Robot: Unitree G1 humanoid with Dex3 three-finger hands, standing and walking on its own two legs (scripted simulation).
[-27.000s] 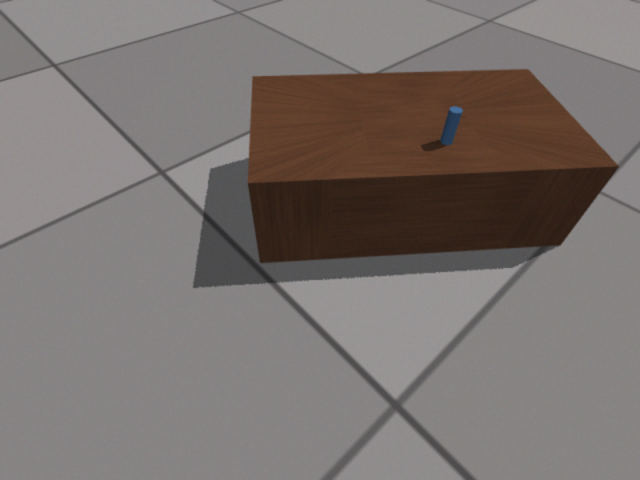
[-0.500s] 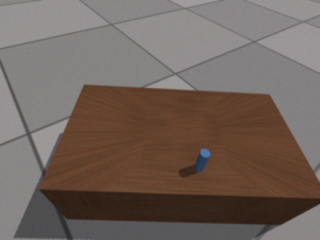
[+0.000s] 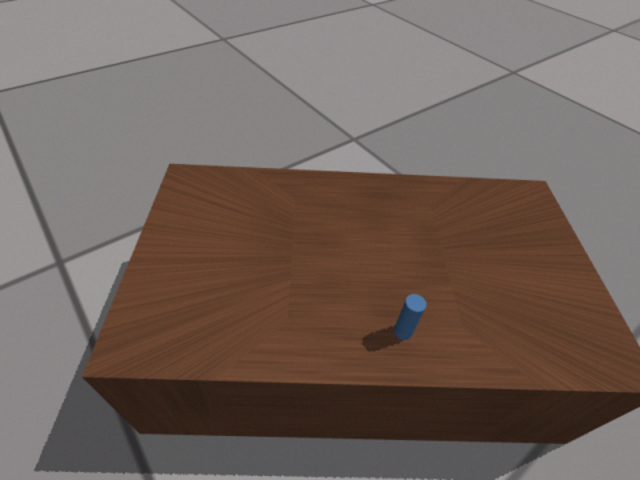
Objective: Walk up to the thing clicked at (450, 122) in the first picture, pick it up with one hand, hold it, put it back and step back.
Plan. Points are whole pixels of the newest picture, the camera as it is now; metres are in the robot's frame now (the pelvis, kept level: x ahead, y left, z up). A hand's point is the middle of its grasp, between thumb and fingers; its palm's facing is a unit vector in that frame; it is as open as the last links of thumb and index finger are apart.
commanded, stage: stand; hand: right
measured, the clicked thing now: (409, 317) +0.51 -0.21 -0.30
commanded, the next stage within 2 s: step back in 1.96 s
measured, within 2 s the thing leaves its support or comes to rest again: neither
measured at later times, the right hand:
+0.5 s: hand out of the picture +0.07 -0.25 -0.16, palm faces -0.04 +0.93 -0.36, open 7.4 cm
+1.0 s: hand out of the picture +0.08 -0.25 -0.15, palm faces -0.03 +0.93 -0.36, open 7.4 cm
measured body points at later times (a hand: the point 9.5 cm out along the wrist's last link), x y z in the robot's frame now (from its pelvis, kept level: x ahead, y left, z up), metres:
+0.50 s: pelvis +0.00 +0.00 +0.00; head +0.01 +0.01 +0.45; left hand +0.07 +0.29 -0.14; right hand +0.07 -0.30 -0.13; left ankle -0.02 +0.11 -0.75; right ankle +0.01 -0.14 -0.75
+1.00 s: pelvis +0.01 +0.00 +0.00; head +0.01 +0.01 +0.45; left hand +0.08 +0.30 -0.14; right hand +0.08 -0.30 -0.13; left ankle -0.02 +0.11 -0.75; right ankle +0.01 -0.14 -0.75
